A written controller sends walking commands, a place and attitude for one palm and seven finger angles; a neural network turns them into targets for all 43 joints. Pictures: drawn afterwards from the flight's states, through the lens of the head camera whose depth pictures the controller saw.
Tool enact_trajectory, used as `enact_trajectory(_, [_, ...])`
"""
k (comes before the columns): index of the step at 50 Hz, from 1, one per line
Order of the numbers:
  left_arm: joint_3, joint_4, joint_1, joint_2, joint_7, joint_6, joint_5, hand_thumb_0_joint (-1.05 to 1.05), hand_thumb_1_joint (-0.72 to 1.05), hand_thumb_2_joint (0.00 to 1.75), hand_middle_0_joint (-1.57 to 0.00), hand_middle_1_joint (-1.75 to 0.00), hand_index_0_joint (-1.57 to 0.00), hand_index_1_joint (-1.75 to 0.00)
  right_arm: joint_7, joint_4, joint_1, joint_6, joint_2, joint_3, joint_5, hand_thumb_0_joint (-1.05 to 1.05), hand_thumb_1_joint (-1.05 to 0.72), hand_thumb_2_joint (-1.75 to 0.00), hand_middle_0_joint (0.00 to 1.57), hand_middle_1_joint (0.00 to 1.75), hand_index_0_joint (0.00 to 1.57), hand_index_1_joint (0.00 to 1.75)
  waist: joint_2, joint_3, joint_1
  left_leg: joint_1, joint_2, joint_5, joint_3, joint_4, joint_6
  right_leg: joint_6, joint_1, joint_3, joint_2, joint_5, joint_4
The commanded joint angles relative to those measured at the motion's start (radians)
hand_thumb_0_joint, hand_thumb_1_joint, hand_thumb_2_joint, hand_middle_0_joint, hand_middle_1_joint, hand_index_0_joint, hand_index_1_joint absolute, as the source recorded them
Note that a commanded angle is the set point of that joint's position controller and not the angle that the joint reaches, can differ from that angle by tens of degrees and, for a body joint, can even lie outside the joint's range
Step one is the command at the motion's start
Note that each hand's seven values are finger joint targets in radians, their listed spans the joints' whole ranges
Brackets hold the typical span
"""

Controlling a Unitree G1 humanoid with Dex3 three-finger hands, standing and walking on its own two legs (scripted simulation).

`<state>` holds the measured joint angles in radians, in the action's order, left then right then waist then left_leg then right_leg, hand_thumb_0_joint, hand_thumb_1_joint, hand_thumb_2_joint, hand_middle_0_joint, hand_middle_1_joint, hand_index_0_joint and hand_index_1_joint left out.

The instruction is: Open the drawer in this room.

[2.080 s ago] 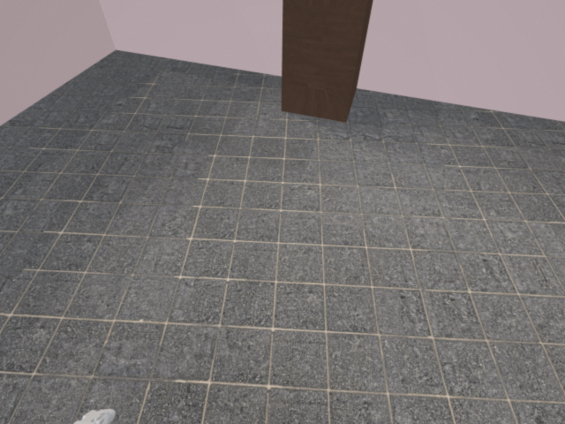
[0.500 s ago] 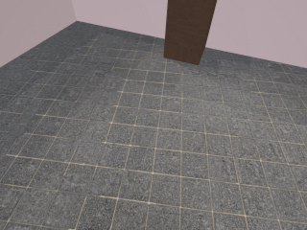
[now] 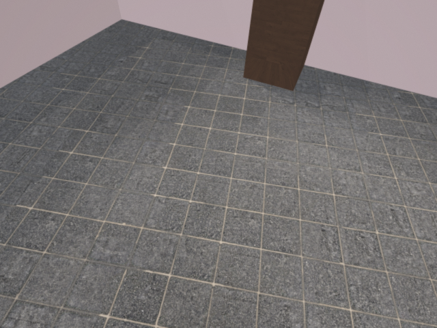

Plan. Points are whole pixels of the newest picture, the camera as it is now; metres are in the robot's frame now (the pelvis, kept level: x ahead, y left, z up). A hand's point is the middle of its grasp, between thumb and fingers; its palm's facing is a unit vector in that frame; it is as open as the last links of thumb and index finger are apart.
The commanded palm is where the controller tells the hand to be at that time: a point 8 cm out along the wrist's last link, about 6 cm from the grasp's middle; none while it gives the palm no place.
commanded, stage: stand and wait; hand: left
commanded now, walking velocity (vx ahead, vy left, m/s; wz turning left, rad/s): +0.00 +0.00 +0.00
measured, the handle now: out of the picture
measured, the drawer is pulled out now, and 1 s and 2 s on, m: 0.00 0.00 0.00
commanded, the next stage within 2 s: turn or walk to find it in 0.04 s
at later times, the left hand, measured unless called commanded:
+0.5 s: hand out of the picture +0.02 +0.18 -0.17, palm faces +0.11 -0.97 -0.21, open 7.4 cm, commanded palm none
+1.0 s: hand out of the picture -0.01 +0.13 -0.17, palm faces +0.12 -0.98 -0.16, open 7.4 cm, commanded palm none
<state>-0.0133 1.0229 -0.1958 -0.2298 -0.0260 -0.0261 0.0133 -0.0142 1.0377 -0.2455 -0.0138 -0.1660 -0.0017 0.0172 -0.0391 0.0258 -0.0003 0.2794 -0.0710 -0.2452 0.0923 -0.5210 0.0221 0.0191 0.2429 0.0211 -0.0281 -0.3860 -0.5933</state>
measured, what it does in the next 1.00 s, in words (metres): stands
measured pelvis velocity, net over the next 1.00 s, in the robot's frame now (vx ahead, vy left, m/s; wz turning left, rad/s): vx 0.01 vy -0.03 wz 0.09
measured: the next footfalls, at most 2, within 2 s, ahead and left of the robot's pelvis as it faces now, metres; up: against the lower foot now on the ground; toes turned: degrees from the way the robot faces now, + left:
none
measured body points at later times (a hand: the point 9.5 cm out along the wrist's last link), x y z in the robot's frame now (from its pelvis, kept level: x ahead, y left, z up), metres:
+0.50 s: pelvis +0.00 +0.00 +0.00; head +0.02 +0.00 +0.45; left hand +0.01 +0.24 -0.15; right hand +0.05 -0.24 -0.15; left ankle +0.02 +0.10 -0.73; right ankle -0.03 -0.13 -0.72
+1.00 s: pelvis +0.01 -0.03 +0.01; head +0.02 -0.03 +0.46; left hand -0.02 +0.18 -0.16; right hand +0.03 -0.26 -0.15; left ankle +0.02 +0.10 -0.73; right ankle -0.02 -0.13 -0.73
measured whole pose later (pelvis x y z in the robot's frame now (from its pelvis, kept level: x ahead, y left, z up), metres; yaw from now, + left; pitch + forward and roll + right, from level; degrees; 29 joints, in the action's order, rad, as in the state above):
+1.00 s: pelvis +0.01 -0.03 +0.01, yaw +5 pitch -1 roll +0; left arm 0.01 1.12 -0.30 -0.14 -0.03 0.01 0.01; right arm -0.03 1.14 -0.27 0.00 -0.16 -0.01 0.01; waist -0.01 0.03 -0.01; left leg 0.21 -0.01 -0.21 0.06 -0.43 -0.02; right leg -0.03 0.11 0.03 0.02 -0.29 -0.42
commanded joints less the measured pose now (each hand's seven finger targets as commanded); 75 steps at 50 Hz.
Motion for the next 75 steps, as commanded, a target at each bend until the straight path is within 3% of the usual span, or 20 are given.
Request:
enact_trajectory(1, [-0.016, -0.002, -0.115, -0.094, -0.011, 0.037, -0.004, 0.0, 0.9, 0.9, -0.2, -0.3, -0.2, -0.3, -0.015, -0.033, -0.026, 0.033, -0.146, 0.04, -0.015, 0.0, -0.9, -0.9, 0.2, 0.3, 0.2, 0.3, 0.065, -0.089, -0.019, 0.014, 0.151, 0.301, 0.13, 0.086, 0.031, -0.028, -0.196, -0.101, -0.097, 0.291, 0.203])
enact_trajectory(3, [-0.019, -0.008, -0.08, -0.106, -0.013, 0.04, -0.005, 0.0, 0.9, 0.9, -0.2, -0.3, -0.2, -0.3, -0.011, -0.027, -0.026, 0.021, -0.122, 0.036, -0.011, 0.0, -0.9, -0.9, 0.2, 0.3, 0.2, 0.3, -0.067, -0.041, -0.002, 0.015, 0.101, 0.175, 0.043, 0.057, -0.011, -0.068, -0.127, -0.146, -0.166, 0.314, 0.223])
enact_trajectory(5, [-0.024, -0.023, -0.063, -0.117, -0.015, 0.031, -0.003, 0.0, 0.9, 0.9, -0.2, -0.3, -0.2, -0.3, -0.01, -0.024, -0.035, 0.006, -0.115, 0.039, -0.009, 0.0, -0.9, -0.9, 0.2, 0.3, 0.2, 0.3, -0.12, 0.01, 0.003, 0.017, 0.086, 0.112, 0.001, 0.008, -0.02, -0.095, -0.061, -0.16, -0.208, 0.277, 0.254])
enact_trajectory(12, [-0.05, -0.072, -0.038, -0.128, -0.018, 0.01, 0.006, 0.0, 0.9, 0.9, -0.2, -0.3, -0.2, -0.3, -0.001, -0.049, -0.029, -0.014, -0.114, 0.057, -0.003, 0.0, -0.9, -0.9, 0.2, 0.3, 0.2, 0.3, -0.09, 0.044, 0.012, 0.008, 0.112, -0.002, -0.081, -0.109, -0.025, -0.143, 0.04, -0.096, -0.266, 0.294, 0.189])
enact_trajectory(13, [-0.05, -0.073, -0.037, -0.121, -0.018, 0.008, 0.005, 0.0, 0.9, 0.9, -0.2, -0.3, -0.2, -0.3, 0.0, -0.047, -0.049, -0.01, -0.113, 0.055, -0.002, 0.0, -0.9, -0.9, 0.2, 0.3, 0.2, 0.3, -0.033, 0.03, 0.02, -0.034, 0.126, 0.093, -0.052, -0.045, -0.016, -0.117, 0.061, -0.063, -0.236, 0.273, 0.138])
enact_trajectory(15, [-0.039, -0.075, -0.044, -0.065, -0.017, 0.0, -0.002, 0.0, 0.9, 0.9, -0.2, -0.3, -0.2, -0.3, -0.002, -0.042, -0.077, 0.004, -0.168, 0.056, 0.009, 0.0, -0.9, -0.9, 0.2, 0.3, 0.2, 0.3, 0.227, 0.03, 0.023, -0.012, 0.264, 0.21, 0.248, 0.174, 0.071, -0.015, 0.081, 0.072, -0.039, 0.035, -0.077])
enact_trajectory(16, [-0.032, -0.077, -0.045, -0.053, -0.018, 0.001, -0.002, 0.0, 0.9, 0.9, -0.2, -0.3, -0.2, -0.3, -0.009, -0.042, -0.084, 0.012, -0.187, 0.06, 0.005, 0.0, -0.9, -0.9, 0.2, 0.3, 0.2, 0.3, 0.282, 0.014, 0.018, -0.028, 0.323, 0.229, 0.365, 0.265, 0.131, -0.002, 0.101, 0.05, 0.001, -0.118, -0.196])
enact_trajectory(17, [-0.031, -0.066, -0.057, -0.05, -0.017, 0.001, 0.0, 0.0, 0.9, 0.9, -0.2, -0.3, -0.2, -0.3, -0.018, -0.041, -0.076, 0.016, -0.186, 0.058, 0.003, 0.0, -0.9, -0.9, 0.2, 0.3, 0.2, 0.3, 0.241, -0.01, 0.014, -0.044, 0.339, 0.208, 0.381, 0.288, 0.164, -0.006, 0.111, -0.004, -0.014, -0.173, -0.275])
enact_trajectory(21, [-0.013, -0.031, -0.09, -0.009, -0.004, 0.009, 0.0, 0.0, 0.9, 0.9, -0.2, -0.3, -0.2, -0.3, -0.025, -0.039, -0.027, 0.019, -0.177, 0.054, 0.003, 0.0, -0.9, -0.9, 0.2, 0.3, 0.2, 0.3, 0.139, -0.068, -0.004, -0.115, 0.294, 0.261, 0.249, 0.229, 0.17, -0.002, 0.084, -0.023, -0.024, -0.114, -0.149])
enact_trajectory(24, [-0.008, 0.003, -0.145, -0.002, -0.006, 0.02, -0.003, 0.0, 0.9, 0.9, -0.2, -0.3, -0.2, -0.3, -0.023, -0.017, -0.033, 0.021, -0.167, 0.053, -0.006, 0.0, -0.9, -0.9, 0.2, 0.3, 0.2, 0.3, 0.117, -0.089, -0.02, -0.098, 0.23, 0.298, 0.158, 0.163, 0.108, 0.006, -0.071, 0.002, -0.01, 0.082, 0.143])
enact_trajectory(26, [-0.01, 0.017, -0.147, -0.055, -0.013, 0.035, 0.0, 0.0, 0.9, 0.9, -0.2, -0.3, -0.2, -0.3, -0.014, -0.011, -0.041, 0.025, -0.118, 0.045, -0.019, 0.0, -0.9, -0.9, 0.2, 0.3, 0.2, 0.3, 0.029, -0.053, -0.006, 0.009, 0.156, 0.177, 0.077, 0.106, 0.026, -0.021, -0.169, -0.106, -0.104, 0.212, 0.26])
enact_trajectory(27, [-0.01, 0.014, -0.131, -0.074, -0.013, 0.038, -0.001, 0.0, 0.9, 0.9, -0.2, -0.3, -0.2, -0.3, -0.009, -0.015, -0.036, 0.026, -0.098, 0.038, -0.018, 0.0, -0.9, -0.9, 0.2, 0.3, 0.2, 0.3, -0.004, -0.024, 0.004, 0.014, 0.118, 0.115, 0.031, 0.108, -0.001, -0.05, -0.128, -0.148, -0.161, 0.224, 0.268])
enact_trajectory(29, [-0.008, 0.014, -0.095, -0.08, -0.01, 0.041, -0.003, 0.0, 0.9, 0.9, -0.2, -0.3, -0.2, -0.3, -0.009, 0.001, -0.02, 0.011, -0.092, 0.034, -0.008, 0.0, -0.9, -0.9, 0.2, 0.3, 0.2, 0.3, -0.104, 0.048, 0.01, -0.048, 0.101, 0.07, -0.013, 0.081, -0.021, -0.077, 0.018, -0.175, -0.174, 0.135, 0.311])
enact_trajectory(37, [0.0, 0.045, -0.147, -0.041, -0.012, 0.039, -0.006, 0.0, 0.9, 0.9, -0.2, -0.3, -0.2, -0.3, -0.017, 0.051, -0.052, 0.025, -0.097, 0.019, -0.01, 0.0, -0.9, -0.9, 0.2, 0.3, 0.2, 0.3, 0.027, 0.04, 0.003, -0.086, 0.141, 0.226, 0.019, 0.129, -0.005, -0.045, -0.032, -0.099, -0.087, 0.211, 0.267])
enact_trajectory(62, [-0.011, 0.055, -0.147, -0.058, -0.009, 0.044, -0.006, 0.0, 0.9, 0.9, -0.2, -0.3, -0.2, -0.3, -0.026, 0.066, -0.054, 0.032, -0.127, 0.022, -0.009, 0.0, -0.9, -0.9, 0.2, 0.3, 0.2, 0.3, 0.025, 0.051, -0.005, -0.087, 0.151, 0.212, 0.016, 0.137, 0.0, -0.059, -0.064, -0.099, -0.078, 0.227, 0.281])
enact_trajectory(66, [-0.021, 0.068, -0.191, -0.049, 0.004, 0.026, 0.003, 0.0, 0.9, 0.9, -0.2, -0.3, -0.2, -0.3, -0.016, 0.068, -0.085, 0.018, -0.092, 0.023, 0.006, 0.0, -0.9, -0.9, 0.2, 0.3, 0.2, 0.3, -0.035, 0.084, -0.013, 0.016, 0.111, -0.146, -0.054, 0.06, -0.011, -0.091, -0.039, -0.186, -0.09, -0.199, 0.336])
enact_trajectory(68, [-0.035, 0.059, -0.196, -0.071, 0.006, 0.026, 0.006, 0.0, 0.9, 0.9, -0.2, -0.3, -0.2, -0.3, -0.012, 0.045, -0.071, 0.019, -0.081, 0.025, 0.011, 0.0, -0.9, -0.9, 0.2, 0.3, 0.2, 0.3, -0.114, 0.145, -0.02, 0.105, 0.101, -0.137, -0.115, -0.058, -0.017, -0.137, -0.02, -0.286, -0.17, -0.291, 0.405])
enact_trajectory(70, [-0.03, 0.051, -0.174, -0.054, 0.004, 0.034, 0.004, 0.0, 0.9, 0.9, -0.2, -0.3, -0.2, -0.3, -0.013, 0.043, -0.081, 0.026, -0.067, 0.018, 0.007, 0.0, -0.9, -0.9, 0.2, 0.3, 0.2, 0.3, -0.068, 0.157, 0.002, 0.039, 0.128, -0.044, -0.104, -0.034, -0.017, -0.142, 0.021, -0.232, -0.18, -0.114, 0.369])
enact_trajectory(72, [-0.024, 0.051, -0.166, -0.032, 0.001, 0.036, 0.003, 0.0, 0.9, 0.9, -0.2, -0.3, -0.2, -0.3, -0.016, 0.062, -0.124, 0.034, -0.063, 0.013, 0.002, 0.0, -0.9, -0.9, 0.2, 0.3, 0.2, 0.3, 0.016, 0.129, 0.014, -0.037, 0.144, 0.079, -0.082, 0.038, -0.01, -0.1, 0.021, -0.115, -0.119, 0.066, 0.265])
enact_trajectory(75, [-0.017, 0.057, -0.201, -0.005, -0.007, 0.031, -0.002, 0.0, 0.9, 0.9, -0.2, -0.3, -0.2, -0.3, -0.027, 0.076, -0.149, 0.043, -0.124, 0.018, -0.004, 0.0, -0.9, -0.9, 0.2, 0.3, 0.2, 0.3, 0.2, 0.063, -0.009, -0.075, 0.246, 0.399, 0.109, 0.127, 0.067, -0.024, -0.029, 0.038, -0.03, 0.141, 0.06])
